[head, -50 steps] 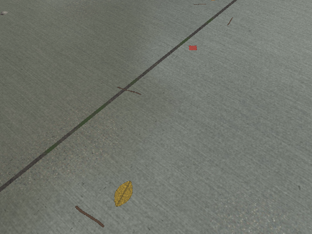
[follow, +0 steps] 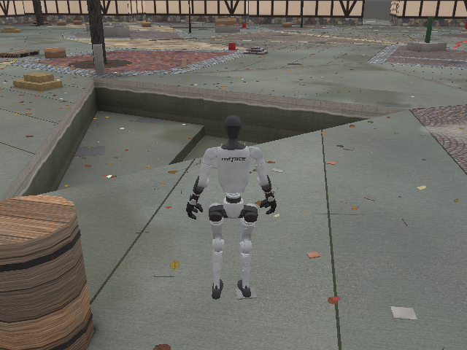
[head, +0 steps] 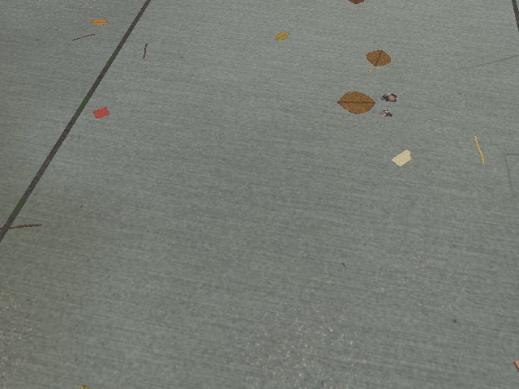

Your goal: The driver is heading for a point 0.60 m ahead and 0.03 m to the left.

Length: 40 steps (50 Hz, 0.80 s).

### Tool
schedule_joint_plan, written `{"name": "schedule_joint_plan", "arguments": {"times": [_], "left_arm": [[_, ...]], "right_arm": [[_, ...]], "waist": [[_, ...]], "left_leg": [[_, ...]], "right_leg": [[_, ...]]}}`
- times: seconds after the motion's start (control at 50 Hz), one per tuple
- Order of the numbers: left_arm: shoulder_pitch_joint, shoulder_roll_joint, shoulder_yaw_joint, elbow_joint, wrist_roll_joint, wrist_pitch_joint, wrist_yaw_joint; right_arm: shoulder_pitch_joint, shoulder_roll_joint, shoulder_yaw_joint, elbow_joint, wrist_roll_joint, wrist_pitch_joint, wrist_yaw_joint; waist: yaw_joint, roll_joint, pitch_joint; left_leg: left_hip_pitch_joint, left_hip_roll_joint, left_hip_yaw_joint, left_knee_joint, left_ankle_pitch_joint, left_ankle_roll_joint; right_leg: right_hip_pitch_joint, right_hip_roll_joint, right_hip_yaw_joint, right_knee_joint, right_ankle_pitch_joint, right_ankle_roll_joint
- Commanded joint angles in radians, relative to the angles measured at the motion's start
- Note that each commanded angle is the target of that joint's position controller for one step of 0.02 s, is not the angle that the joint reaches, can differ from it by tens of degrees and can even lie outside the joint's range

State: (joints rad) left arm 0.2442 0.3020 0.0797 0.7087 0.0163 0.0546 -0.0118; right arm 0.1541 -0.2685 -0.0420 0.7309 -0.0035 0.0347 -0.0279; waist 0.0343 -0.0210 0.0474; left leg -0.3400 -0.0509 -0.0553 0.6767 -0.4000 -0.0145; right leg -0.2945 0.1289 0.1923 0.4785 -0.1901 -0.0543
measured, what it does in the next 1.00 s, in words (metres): steps on the spot: left foot, then right foot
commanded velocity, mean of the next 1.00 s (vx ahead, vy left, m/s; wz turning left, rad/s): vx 0.02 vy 0.00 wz -0.24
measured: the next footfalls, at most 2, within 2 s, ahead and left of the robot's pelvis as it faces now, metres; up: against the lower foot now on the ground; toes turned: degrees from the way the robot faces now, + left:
left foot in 0.04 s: +0.05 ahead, +0.11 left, +0.00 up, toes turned -6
right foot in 0.46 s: -0.02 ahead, -0.10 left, +0.00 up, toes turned -9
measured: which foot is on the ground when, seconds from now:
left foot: up 0.00-0.02, down 0.04-0.46, up 0.48-0.72, down 0.74-1.00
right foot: down 0.00-0.04, up 0.06-0.44, down 0.46-1.00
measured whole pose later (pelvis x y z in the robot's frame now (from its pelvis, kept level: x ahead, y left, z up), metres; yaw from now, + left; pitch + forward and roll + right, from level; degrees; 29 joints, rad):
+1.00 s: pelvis -0.03 +0.01 +0.00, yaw -12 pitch -1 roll +0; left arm 0.24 0.26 0.02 0.97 0.02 0.02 0.01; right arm 0.29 -0.24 -0.03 0.96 -0.02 0.02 -0.01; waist -0.01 -0.01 0.00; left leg -0.16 -0.02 -0.02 0.48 -0.36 0.04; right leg -0.20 0.05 0.05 0.52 -0.41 -0.07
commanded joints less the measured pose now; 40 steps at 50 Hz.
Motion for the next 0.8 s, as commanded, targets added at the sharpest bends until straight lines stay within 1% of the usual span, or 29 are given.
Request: {"name": "schedule_joint_plan", "arguments": {"times": [0.02, 0.04, 0.06, 0.08, 0.1, 0.12, 0.14, 0.16, 0.18, 0.22, 0.26, 0.32, 0.36, 0.4, 0.42, 0.44, 0.46, 0.48, 0.5, 0.52, 0.54, 0.58, 0.62, 0.66, 0.7, 0.74, 0.76, 0.78, 0.8], "left_arm": [[-0.065, 0.155, 0.042, -0.071, -0.012, -0.007, 0.000], [-0.059, 0.117, 0.032, -0.080, -0.020, -0.012, 0.003], [0.004, 0.037, 0.014, -0.091, -0.024, -0.017, 0.005], [0.002, 0.126, 0.036, -0.080, 0.011, -0.013, 0.014], [0.002, 0.154, 0.046, -0.067, 0.019, -0.010, 0.011], [0.018, 0.146, 0.048, -0.044, 0.016, -0.004, 0.003], [0.038, 0.138, 0.047, -0.030, 0.011, 0.004, -0.008], [0.050, 0.130, 0.045, -0.024, 0.006, 0.010, -0.019], [0.043, 0.124, 0.041, -0.023, 0.001, 0.013, -0.026], [-0.008, 0.105, 0.031, -0.037, -0.004, 0.015, -0.029], [-0.038, 0.085, 0.021, -0.045, -0.005, 0.019, -0.026], [-0.049, 0.056, 0.002, -0.043, -0.006, 0.023, -0.020], [-0.055, 0.051, -0.008, -0.043, -0.012, 0.021, -0.014], [-0.030, 0.046, -0.015, -0.031, -0.016, 0.013, -0.006], [0.004, 0.036, -0.020, -0.014, -0.012, 0.005, -0.002], [0.008, 0.050, -0.024, -0.008, 0.002, -0.008, 0.004], [0.014, 0.110, -0.020, -0.016, 0.022, -0.023, 0.010], [-0.046, 0.173, -0.013, -0.030, 0.010, -0.031, 0.012], [-0.040, 0.114, -0.024, -0.017, 0.010, -0.040, 0.014], [-0.071, 0.074, -0.041, -0.012, 0.010, -0.046, 0.017], [-0.096, 0.056, -0.050, -0.005, 0.012, -0.047, 0.022], [-0.094, 0.060, -0.053, 0.013, 0.003, -0.054, 0.035], [-0.080, 0.055, -0.056, 0.032, -0.001, -0.057, 0.035], [-0.082, 0.053, -0.058, 0.051, 0.000, -0.055, 0.035], [-0.104, 0.059, -0.056, 0.065, -0.004, -0.051, 0.038], [-0.083, 0.044, -0.059, 0.082, -0.004, -0.054, 0.035], [-0.044, 0.040, -0.054, 0.096, -0.006, -0.052, 0.029], [-0.060, 0.045, -0.054, 0.121, -0.003, -0.049, 0.030], [-0.070, 0.047, -0.052, 0.134, -0.003, -0.048, 0.032]], "right_arm": [[0.108, -0.086, -0.019, -0.050, 0.001, -0.028, -0.017], [0.126, -0.140, -0.030, -0.050, -0.011, -0.035, -0.027], [0.078, -0.235, -0.045, -0.078, -0.022, -0.031, -0.031], [0.049, -0.247, -0.051, -0.086, -0.028, -0.024, -0.021], [0.031, -0.180, -0.035, -0.097, -0.024, -0.024, -0.013], [-0.019, -0.129, -0.020, -0.104, -0.017, -0.026, -0.008], [-0.054, -0.112, -0.015, -0.115, -0.019, -0.025, -0.007], [-0.057, -0.113, -0.014, -0.119, -0.020, -0.027, -0.013], [-0.039, -0.114, -0.015, -0.118, -0.021, -0.028, -0.014], [0.032, -0.121, -0.020, -0.097, -0.019, -0.032, -0.013], [0.076, -0.132, -0.027, -0.077, -0.017, -0.036, -0.011], [0.065, -0.141, -0.030, -0.067, -0.019, -0.037, 0.001], [0.063, -0.154, -0.034, -0.056, -0.023, -0.033, 0.012], [0.065, -0.165, -0.037, -0.040, -0.019, -0.025, 0.020], [0.056, -0.163, -0.035, -0.033, -0.011, -0.020, 0.022], [0.077, -0.151, -0.031, -0.022, -0.008, -0.019, 0.022], [0.109, -0.095, -0.017, -0.034, -0.013, -0.020, 0.028], [0.097, -0.032, 0.005, -0.058, -0.006, -0.013, 0.023], [0.060, -0.085, -0.007, -0.038, -0.006, 0.004, 0.015], [0.055, -0.090, -0.011, -0.034, 0.001, 0.010, 0.019], [0.061, -0.090, -0.013, -0.018, 0.001, 0.010, 0.022], [0.098, -0.092, -0.016, 0.014, -0.013, 0.006, 0.024], [0.114, -0.071, -0.008, 0.039, -0.010, 0.005, 0.022], [0.106, -0.056, -0.002, 0.053, -0.003, 0.007, 0.015], [0.126, -0.047, 0.004, 0.078, -0.005, 0.004, 0.008], [0.127, -0.087, 0.003, 0.092, -0.022, -0.014, 0.003], [0.099, -0.134, -0.008, 0.105, -0.012, -0.018, 0.007], [0.094, -0.106, -0.005, 0.117, -0.006, -0.022, 0.015], [0.100, -0.082, 0.002, 0.130, -0.008, -0.028, 0.017]], "waist": [[-0.075, -0.095, -0.103], [-0.071, -0.013, -0.106], [-0.023, 0.224, -0.110], [-0.033, 0.218, -0.075], [-0.014, 0.144, -0.057], [0.009, 0.110, -0.031], [0.023, 0.128, -0.032], [0.019, 0.165, -0.041], [0.005, 0.169, -0.048], [-0.037, 0.159, -0.062], [-0.059, 0.165, -0.072], [-0.060, 0.191, -0.080], [-0.066, 0.216, -0.085], [-0.048, 0.215, -0.089], [-0.020, 0.193, -0.088], [-0.013, 0.148, -0.088], [-0.035, -0.022, -0.128], [-0.055, -0.207, -0.071], [-0.013, -0.158, -0.056], [-0.032, -0.144, -0.036], [-0.042, -0.131, -0.024], [-0.050, -0.144, -0.051], [-0.046, -0.114, -0.082], [-0.039, -0.112, -0.075], [-0.060, -0.095, -0.065], [-0.048, -0.042, -0.066], [-0.001, 0.038, -0.019], [-0.030, 0.053, -0.002], [-0.038, 0.061, 0.007]], "left_leg": [[0.160, -0.013, 0.007, -0.278, 0.124, 0.025], [0.259, 0.105, -0.098, -0.398, 0.124, 0.051], [0.337, 0.374, -0.375, -0.478, 0.142, 0.136], [0.199, 0.458, -0.432, -0.451, 0.287, 0.243], [0.152, 0.428, -0.367, -0.432, 0.366, 0.263], [0.121, 0.358, -0.256, -0.418, 0.396, 0.236], [0.131, 0.295, -0.164, -0.406, 0.421, 0.205], [0.163, 0.267, -0.111, -0.393, 0.477, 0.198], [0.194, 0.254, -0.074, -0.380, 0.526, 0.198], [0.262, 0.265, -0.068, -0.360, 0.584, 0.216], [0.313, 0.289, -0.076, -0.344, 0.603, 0.231], [0.284, 0.290, -0.054, -0.324, 0.582, 0.228], [0.246, 0.287, -0.047, -0.304, 0.605, 0.229], [0.226, 0.282, -0.045, -0.263, 0.649, 0.220], [0.191, 0.267, -0.028, -0.227, 0.639, 0.192], [0.124, 0.252, -0.015, -0.201, 0.558, 0.138], [0.013, 0.190, 0.040, -0.087, 0.337, 0.069], [-0.034, 0.068, 0.105, -0.098, -0.066, 0.023], [0.029, 0.094, 0.047, 0.003, -0.132, 0.019], [0.009, 0.082, 0.037, 0.027, -0.118, 0.023], [0.005, 0.083, 0.028, 0.024, -0.080, 0.021], [0.018, 0.070, 0.040, 0.019, -0.026, 0.011], [0.057, 0.060, 0.050, -0.015, -0.021, 0.000], [0.092, 0.056, 0.058, -0.099, 0.008, -0.004], [0.185, 0.058, 0.065, -0.266, 0.177, -0.001], [0.299, 0.144, -0.028, -0.330, 0.345, 0.008], [0.232, 0.155, -0.042, -0.289, 0.365, 0.027], [0.171, 0.147, -0.039, -0.303, 0.309, 0.034], [0.148, 0.143, -0.037, -0.325, 0.282, 0.032]], "right_leg": [[0.037, -0.211, 0.304, -0.051, 0.238, -0.085], [-0.060, -0.147, 0.250, 0.023, 0.058, -0.025], [-0.215, 0.010, 0.039, 0.239, -0.270, 0.036], [-0.249, 0.028, -0.072, 0.440, -0.404, 0.051], [-0.219, -0.020, -0.058, 0.560, -0.367, 0.055], [-0.206, -0.033, -0.065, 0.626, -0.304, 0.060], [-0.207, -0.036, -0.082, 0.672, -0.252, 0.071], [-0.226, -0.039, -0.101, 0.702, -0.227, 0.084], [-0.238, -0.044, -0.117, 0.699, -0.219, 0.098], [-0.252, -0.044, -0.119, 0.644, -0.226, 0.115], [-0.247, -0.047, -0.113, 0.560, -0.248, 0.117], [-0.137, -0.064, -0.145, 0.376, -0.285, 0.100], [-0.044, -0.063, -0.190, 0.257, -0.303, 0.083], [0.037, -0.061, -0.220, 0.101, -0.227, 0.064], [0.119, -0.061, -0.232, -0.060, -0.103, 0.049], [0.217, -0.092, -0.180, -0.200, 0.041, 0.036], [0.331, -0.279, 0.051, -0.265, 0.058, 0.007], [0.190, -0.456, 0.216, -0.235, 0.299, -0.102], [0.137, -0.448, 0.183, -0.211, 0.301, -0.166], [0.140, -0.415, 0.141, -0.212, 0.302, -0.168], [0.148, -0.370, 0.091, -0.211, 0.300, -0.142], [0.201, -0.316, 0.022, -0.170, 0.462, -0.115], [0.219, -0.306, -0.007, -0.140, 0.526, -0.114], [0.202, -0.299, -0.002, -0.131, 0.452, -0.110], [0.147, -0.277, 0.000, -0.120, 0.309, -0.079], [0.053, -0.239, 0.009, -0.135, 0.082, -0.022], [0.054, -0.183, -0.027, -0.172, 0.014, -0.010], [0.103, -0.173, -0.045, -0.167, 0.006, -0.004], [0.131, -0.176, -0.046, -0.151, 0.026, -0.003]]}}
